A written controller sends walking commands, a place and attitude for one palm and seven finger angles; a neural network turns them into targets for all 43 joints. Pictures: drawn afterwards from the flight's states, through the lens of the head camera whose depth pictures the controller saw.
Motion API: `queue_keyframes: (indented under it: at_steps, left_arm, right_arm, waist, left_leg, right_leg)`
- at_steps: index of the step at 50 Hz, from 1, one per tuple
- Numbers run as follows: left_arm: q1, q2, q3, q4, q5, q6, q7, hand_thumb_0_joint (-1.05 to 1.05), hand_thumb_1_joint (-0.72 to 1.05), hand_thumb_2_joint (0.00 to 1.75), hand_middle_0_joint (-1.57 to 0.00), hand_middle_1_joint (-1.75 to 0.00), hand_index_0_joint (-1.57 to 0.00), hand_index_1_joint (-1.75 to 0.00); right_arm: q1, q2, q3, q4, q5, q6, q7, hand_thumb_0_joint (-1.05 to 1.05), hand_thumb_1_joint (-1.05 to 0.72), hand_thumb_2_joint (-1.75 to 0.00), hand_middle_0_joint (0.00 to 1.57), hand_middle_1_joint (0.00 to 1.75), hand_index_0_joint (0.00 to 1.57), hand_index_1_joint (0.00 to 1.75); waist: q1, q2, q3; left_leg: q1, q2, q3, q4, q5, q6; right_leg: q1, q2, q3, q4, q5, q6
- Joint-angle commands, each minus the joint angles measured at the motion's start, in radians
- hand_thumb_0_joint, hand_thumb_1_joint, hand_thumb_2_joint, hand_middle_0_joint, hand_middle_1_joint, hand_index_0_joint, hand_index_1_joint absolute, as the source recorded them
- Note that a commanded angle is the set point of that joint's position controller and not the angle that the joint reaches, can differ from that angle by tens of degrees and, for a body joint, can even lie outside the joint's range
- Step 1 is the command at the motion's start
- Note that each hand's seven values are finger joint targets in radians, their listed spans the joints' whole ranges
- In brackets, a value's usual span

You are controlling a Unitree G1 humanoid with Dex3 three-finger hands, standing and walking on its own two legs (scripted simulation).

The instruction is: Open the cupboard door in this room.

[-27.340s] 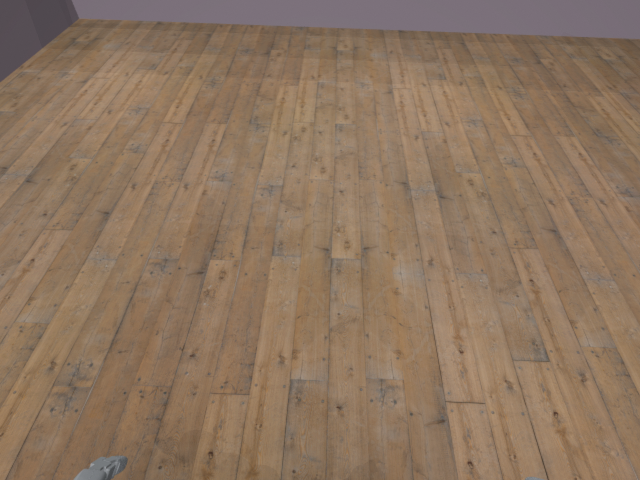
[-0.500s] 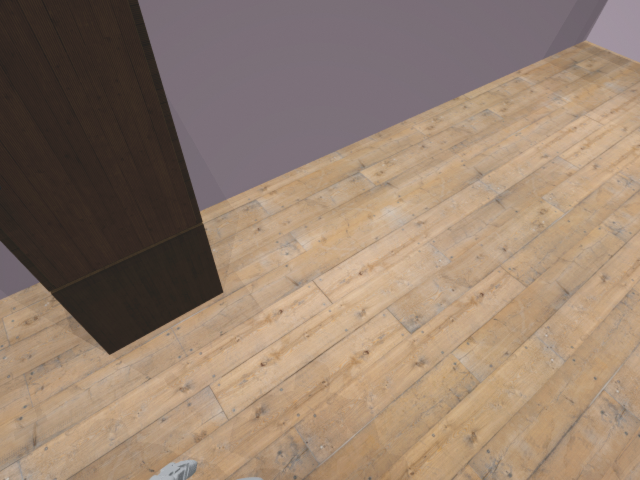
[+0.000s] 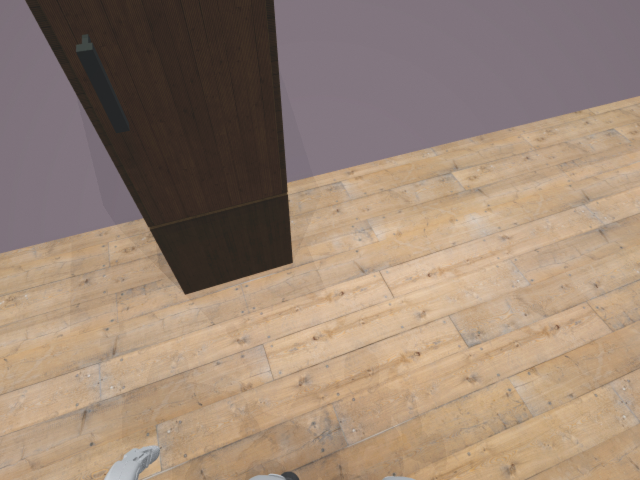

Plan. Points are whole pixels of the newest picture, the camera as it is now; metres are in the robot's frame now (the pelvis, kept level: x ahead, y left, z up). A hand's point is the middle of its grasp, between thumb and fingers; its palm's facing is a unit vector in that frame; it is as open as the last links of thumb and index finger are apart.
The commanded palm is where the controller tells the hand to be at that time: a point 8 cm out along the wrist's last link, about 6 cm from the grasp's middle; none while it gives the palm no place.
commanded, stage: turn to face it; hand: left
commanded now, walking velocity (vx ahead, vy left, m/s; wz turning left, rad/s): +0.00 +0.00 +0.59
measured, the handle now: (104, 85) +0.74 +0.42 +0.07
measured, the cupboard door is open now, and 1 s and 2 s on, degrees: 0 0 0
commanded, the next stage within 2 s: take the last steps up to it in 0.42 s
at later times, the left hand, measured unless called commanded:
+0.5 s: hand out of the picture -0.09 +0.20 -0.19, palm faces +0.33 -0.92 -0.23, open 7.4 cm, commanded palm none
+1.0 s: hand out of the picture +0.01 +0.18 -0.17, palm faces +0.31 -0.93 -0.21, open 7.4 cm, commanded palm none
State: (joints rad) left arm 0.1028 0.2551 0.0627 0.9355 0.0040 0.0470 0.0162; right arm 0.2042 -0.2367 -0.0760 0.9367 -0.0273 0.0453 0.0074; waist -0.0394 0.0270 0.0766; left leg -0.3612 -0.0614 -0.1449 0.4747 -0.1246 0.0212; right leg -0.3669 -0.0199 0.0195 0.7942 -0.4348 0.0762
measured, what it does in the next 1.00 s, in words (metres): steps on the spot, turning left: right foot, then left foot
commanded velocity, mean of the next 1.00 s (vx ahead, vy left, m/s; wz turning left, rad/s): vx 0.15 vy -0.03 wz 0.19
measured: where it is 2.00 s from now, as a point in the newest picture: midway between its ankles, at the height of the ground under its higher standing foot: (296, 450)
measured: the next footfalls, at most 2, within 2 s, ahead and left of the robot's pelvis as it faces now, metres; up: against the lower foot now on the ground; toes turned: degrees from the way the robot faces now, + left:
right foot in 0.06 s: +0.03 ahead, -0.15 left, +0.00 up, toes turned +3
left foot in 0.48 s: -0.08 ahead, +0.11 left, +0.00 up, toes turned +20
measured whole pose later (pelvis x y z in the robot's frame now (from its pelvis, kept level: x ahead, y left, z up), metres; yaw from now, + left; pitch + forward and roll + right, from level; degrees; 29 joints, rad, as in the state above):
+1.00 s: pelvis +0.01 -0.02 -0.01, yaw +19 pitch -1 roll +0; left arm 0.19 0.18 0.04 1.05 0.02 -0.03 -0.03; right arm 0.35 -0.20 -0.05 1.12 -0.02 0.00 -0.02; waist -0.03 0.04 0.05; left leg -0.16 0.05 0.02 0.66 -0.46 0.00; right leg -0.29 -0.05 -0.12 0.58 -0.26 -0.01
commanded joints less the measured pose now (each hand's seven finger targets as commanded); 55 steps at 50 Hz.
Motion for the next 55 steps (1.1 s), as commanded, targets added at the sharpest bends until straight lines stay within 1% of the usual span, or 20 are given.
queue_keyframes:
  at_steps: [1,2,3,4,7,9,18,22,23,25,30,38,43,46,47,48,49,50,52,55]
  left_arm:
    - [0.167,0.098,0.025,-0.051,-0.002,-0.026,0.008,0.0,0.9,0.9,-0.2,-0.3,-0.2,-0.3]
    - [0.214,0.15,0.036,-0.048,0.008,-0.031,0.013,0.0,0.9,0.9,-0.2,-0.3,-0.2,-0.3]
    - [0.186,0.241,0.052,-0.078,0.027,-0.039,0.021,0.0,0.9,0.9,-0.2,-0.3,-0.2,-0.3]
    - [0.099,0.232,0.037,-0.113,0.014,-0.036,0.023,0.0,0.9,0.9,-0.2,-0.3,-0.2,-0.3]
    - [-0.045,0.131,0.018,-0.146,0.011,-0.049,0.016,0.0,0.9,0.9,-0.2,-0.3,-0.2,-0.3]
    - [-0.01,0.104,0.013,-0.137,0.013,-0.059,0.016,0.0,0.9,0.9,-0.2,-0.3,-0.2,-0.3]
    - [0.213,0.177,0.033,-0.041,0.029,-0.056,0.012,0.0,0.9,0.9,-0.2,-0.3,-0.2,-0.3]
    - [0.18,0.182,0.036,-0.015,0.016,-0.05,0.011,0.0,0.9,0.9,-0.2,-0.3,-0.2,-0.3]
    - [0.173,0.151,0.032,-0.019,0.008,-0.045,0.01,0.0,0.9,0.9,-0.2,-0.3,-0.2,-0.3]
    - [0.134,0.054,-0.003,-0.062,0.011,-0.033,0.005,0.0,0.9,0.9,-0.2,-0.3,-0.2,-0.3]
    - [0.125,0.048,-0.003,0.038,0.015,-0.032,-0.015,0.0,0.9,0.9,-0.2,-0.3,-0.2,-0.3]
    - [0.057,0.033,-0.016,0.044,0.02,-0.048,-0.037,0.0,0.9,0.9,-0.2,-0.3,-0.2,-0.3]
    - [0.044,0.011,-0.016,0.039,0.016,-0.061,-0.047,0.0,0.9,0.9,-0.2,-0.3,-0.2,-0.3]
    - [0.187,0.009,-0.006,0.095,0.019,-0.072,-0.045,0.0,0.9,0.9,-0.2,-0.3,-0.2,-0.3]
    - [0.27,0.047,0.003,0.126,0.022,-0.083,-0.039,0.0,0.9,0.9,-0.2,-0.3,-0.2,-0.3]
    - [0.37,0.136,0.02,0.154,0.028,-0.097,-0.026,0.0,0.9,0.9,-0.2,-0.3,-0.2,-0.3]
    - [0.435,0.182,0.029,0.164,0.012,-0.094,-0.015,0.0,0.9,0.9,-0.2,-0.3,-0.2,-0.3]
    - [0.397,0.159,0.027,0.16,0.009,-0.096,-0.012,0.0,0.9,0.9,-0.2,-0.3,-0.2,-0.3]
    - [0.26,0.077,0.01,0.127,0.011,-0.097,-0.005,0.0,0.9,0.9,-0.2,-0.3,-0.2,-0.3]
    - [0.22,0.013,-0.005,0.117,0.014,-0.114,0.0,0.0,0.9,0.9,-0.2,-0.3,-0.2,-0.3]
  right_arm:
    - [-0.042,-0.187,-0.057,-0.098,0.004,-0.002,-0.002,0.0,-0.9,-0.9,0.2,0.3,0.2,0.3]
    - [-0.047,-0.145,-0.054,-0.108,0.011,0.003,0.002,0.0,-0.9,-0.9,0.2,0.3,0.2,0.3]
    - [-0.03,-0.084,-0.044,-0.13,0.017,0.001,0.004,0.0,-0.9,-0.9,0.2,0.3,0.2,0.3]
    - [-0.056,-0.139,-0.051,-0.132,0.0,0.001,0.005,0.0,-0.9,-0.9,0.2,0.3,0.2,0.3]
    - [0.015,-0.118,-0.051,-0.073,-0.004,0.023,0.021,0.0,-0.9,-0.9,0.2,0.3,0.2,0.3]
    - [0.032,-0.098,-0.04,-0.062,0.0,0.018,0.023,0.0,-0.9,-0.9,0.2,0.3,0.2,0.3]
    - [-0.129,-0.059,-0.002,-0.079,0.019,-0.004,0.01,0.0,-0.9,-0.9,0.2,0.3,0.2,0.3]
    - [-0.02,-0.066,0.004,-0.031,0.021,-0.025,0.002,0.0,-0.9,-0.9,0.2,0.3,0.2,0.3]
    - [0.004,-0.116,-0.005,-0.024,0.019,-0.036,0.001,0.0,-0.9,-0.9,0.2,0.3,0.2,0.3]
    - [0.059,-0.246,-0.037,-0.012,0.013,-0.033,-0.01,0.0,-0.9,-0.9,0.2,0.3,0.2,0.3]
    - [0.001,-0.131,0.0,0.015,0.006,-0.055,-0.032,0.0,-0.9,-0.9,0.2,0.3,0.2,0.3]
    - [0.118,-0.104,-0.01,0.065,0.003,-0.081,-0.031,0.0,-0.9,-0.9,0.2,0.3,0.2,0.3]
    - [0.11,-0.119,-0.012,0.084,-0.005,-0.08,-0.029,0.0,-0.9,-0.9,0.2,0.3,0.2,0.3]
    - [0.089,-0.1,-0.005,0.098,-0.002,-0.078,-0.031,0.0,-0.9,-0.9,0.2,0.3,0.2,0.3]
    - [0.1,-0.07,0.001,0.104,0.004,-0.082,-0.028,0.0,-0.9,-0.9,0.2,0.3,0.2,0.3]
    - [0.114,-0.004,0.016,0.088,0.013,-0.088,-0.021,0.0,-0.9,-0.9,0.2,0.3,0.2,0.3]
    - [0.04,-0.028,0.019,0.043,0.013,-0.082,-0.017,0.0,-0.9,-0.9,0.2,0.3,0.2,0.3]
    - [-0.006,-0.047,0.008,0.041,0.011,-0.075,-0.013,0.0,-0.9,-0.9,0.2,0.3,0.2,0.3]
    - [0.004,-0.037,-0.003,0.062,0.004,-0.069,-0.002,0.0,-0.9,-0.9,0.2,0.3,0.2,0.3]
    - [0.097,0.017,0.001,0.108,-0.004,-0.053,0.007,0.0,-0.9,-0.9,0.2,0.3,0.2,0.3]
  waist:
    - [0.069,0.137,-0.153]
    - [0.091,0.005,-0.142]
    - [0.089,-0.285,-0.107]
    - [0.067,-0.224,-0.054]
    - [-0.019,-0.192,0.022]
    - [-0.012,-0.201,-0.017]
    - [0.107,-0.256,-0.103]
    - [0.046,-0.25,-0.176]
    - [0.028,-0.136,-0.202]
    - [-0.017,0.244,-0.176]
    - [0.023,0.134,-0.108]
    - [-0.003,0.102,0.014]
    - [0.004,0.129,0.027]
    - [0.073,0.074,-0.012]
    - [0.108,-0.025,-0.042]
    - [0.145,-0.282,-0.098]
    - [0.181,-0.335,-0.089]
    - [0.174,-0.324,-0.025]
    - [0.096,-0.138,0.054]
    - [0.04,-0.107,0.014]
  left_leg:
    - [-0.061,0.166,-0.283,-0.114,-0.142,0.077]
    - [-0.211,0.084,-0.201,0.024,-0.271,0.02]
    - [-0.371,-0.045,0.017,0.319,-0.397,-0.062]
    - [-0.286,0.008,0.025,0.514,-0.402,-0.052]
    - [-0.213,0.058,0.069,0.764,-0.247,-0.065]
    - [-0.214,0.069,0.101,0.767,-0.212,-0.082]
    - [-0.086,0.077,0.193,0.319,-0.386,-0.088]
    - [0.159,0.059,0.236,-0.053,-0.134,-0.062]
    - [0.31,0.136,0.169,-0.147,0.025,-0.041]
    - [0.438,0.47,-0.142,-0.103,0.63,0.146]
    - [0.354,0.319,-0.025,-0.164,0.241,0.131]
    - [0.322,0.342,-0.063,-0.285,-0.094,0.154]
    - [0.219,0.332,-0.051,-0.255,-0.142,0.135]
    - [0.111,0.273,0.014,-0.117,-0.189,0.082]
    - [0.004,0.216,0.067,0.031,-0.224,0.045]
    - [-0.191,0.098,0.205,0.317,-0.33,-0.005]
    - [-0.283,0.08,0.19,0.518,-0.509,-0.006]
    - [-0.303,0.121,0.121,0.638,-0.436,0.005]
    - [-0.304,0.173,0.126,0.7,-0.273,-0.006]
    - [-0.194,0.189,0.172,0.62,-0.157,-0.04]
  right_leg:
    - [0.273,0.019,-0.037,-0.318,0.117,-0.028]
    - [0.391,-0.099,0.068,-0.475,0.051,-0.069]
    - [0.387,-0.397,0.407,-0.626,-0.139,-0.181]
    - [0.146,-0.48,0.396,-0.643,-0.101,-0.222]
    - [0.007,-0.293,0.122,-0.561,0.11,-0.17]
    - [0.099,-0.261,0.026,-0.495,0.317,-0.163]
    - [0.322,-0.331,0.007,-0.386,0.673,-0.221]
    - [0.283,-0.282,-0.073,-0.258,0.697,-0.132]
    - [0.172,-0.243,-0.118,-0.151,0.569,-0.082]
    - [-0.179,-0.102,-0.128,0.128,-0.183,-0.004]
    - [-0.183,-0.08,-0.056,0.279,0.005,-0.006]
    - [-0.218,-0.101,-0.058,0.111,0.076,-0.012]
    - [-0.047,-0.073,-0.104,-0.122,0.068,-0.028]
    - [0.203,-0.032,-0.148,-0.305,0.193,-0.042]
    - [0.372,-0.08,-0.078,-0.377,0.176,-0.065]
    - [0.544,-0.3,0.211,-0.49,0.061,-0.149]
    - [0.498,-0.423,0.418,-0.601,-0.009,-0.227]
    - [0.368,-0.414,0.449,-0.658,-0.162,-0.244]
    - [0.236,-0.365,0.311,-0.662,-0.183,-0.233]
    - [0.179,-0.268,0.065,-0.643,0.075,-0.188]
